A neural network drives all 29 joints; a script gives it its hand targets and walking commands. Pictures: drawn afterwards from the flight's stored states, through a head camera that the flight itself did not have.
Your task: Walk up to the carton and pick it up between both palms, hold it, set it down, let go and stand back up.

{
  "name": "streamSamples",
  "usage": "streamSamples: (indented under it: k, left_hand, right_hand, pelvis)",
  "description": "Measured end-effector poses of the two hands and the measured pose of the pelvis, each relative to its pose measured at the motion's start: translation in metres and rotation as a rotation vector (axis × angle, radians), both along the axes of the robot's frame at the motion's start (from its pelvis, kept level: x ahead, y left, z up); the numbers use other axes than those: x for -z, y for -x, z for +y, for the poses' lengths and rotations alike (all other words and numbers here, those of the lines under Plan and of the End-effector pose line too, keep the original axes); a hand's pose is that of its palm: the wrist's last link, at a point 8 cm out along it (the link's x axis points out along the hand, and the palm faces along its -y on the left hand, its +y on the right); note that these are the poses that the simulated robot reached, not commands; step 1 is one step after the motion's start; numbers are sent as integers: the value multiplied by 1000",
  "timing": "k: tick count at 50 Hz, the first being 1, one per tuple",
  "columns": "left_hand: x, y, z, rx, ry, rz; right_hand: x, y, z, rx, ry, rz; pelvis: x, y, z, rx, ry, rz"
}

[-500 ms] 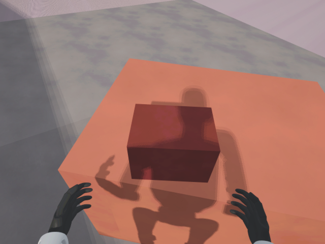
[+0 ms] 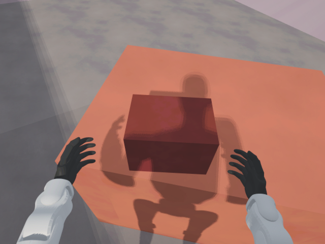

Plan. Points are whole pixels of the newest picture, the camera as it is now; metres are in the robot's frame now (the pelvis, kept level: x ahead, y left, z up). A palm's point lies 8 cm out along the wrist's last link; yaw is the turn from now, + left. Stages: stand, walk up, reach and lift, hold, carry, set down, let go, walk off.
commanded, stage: reach and lift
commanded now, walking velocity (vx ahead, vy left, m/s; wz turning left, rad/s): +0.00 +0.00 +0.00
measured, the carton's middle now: (169, 134) +0.43 +0.02 -0.01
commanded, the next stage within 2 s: none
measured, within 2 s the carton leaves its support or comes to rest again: neither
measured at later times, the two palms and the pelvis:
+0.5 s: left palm (72, 132) +0.32 +0.25 +0.10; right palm (252, 146) +0.34 -0.18 +0.08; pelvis +0.01 +0.00 +0.00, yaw +1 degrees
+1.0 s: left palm (81, 97) +0.40 +0.24 +0.14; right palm (251, 114) +0.41 -0.18 +0.12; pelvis +0.00 +0.00 +0.00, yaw +1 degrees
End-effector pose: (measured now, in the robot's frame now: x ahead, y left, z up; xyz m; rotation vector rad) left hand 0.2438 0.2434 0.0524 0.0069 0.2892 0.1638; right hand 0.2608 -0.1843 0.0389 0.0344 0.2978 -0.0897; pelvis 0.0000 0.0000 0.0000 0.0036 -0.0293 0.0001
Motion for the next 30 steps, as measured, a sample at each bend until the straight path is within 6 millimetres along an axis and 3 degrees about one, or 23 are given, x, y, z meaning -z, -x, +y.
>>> streamSamples:
  k: [8, 15, 23, 30]
  left_hand:
    - [-19, -35, 1, 18, -9, 2]
    - [-42, -54, 4, 21, -16, -44]
    - [-44, -74, 8, 3, 7, 1]
    - [-59, -93, 5, 17, 8, -24]
  right_hand:
    - [-6, -32, 1, 1, -22, -16]
    - [-31, -56, 2, -18, -14, -103]
    - [-41, -78, 4, -22, -6, -68]
    - [-55, -93, 4, -15, -3, -86]
  pelvis:
    - [0, -5, 1, -2, 5, 20]
    - [0, -12, -1, -7, 9, 25]
    - [0, -8, -4, -10, 10, 23]
    - [1, -1, -4, -12, 14, 43]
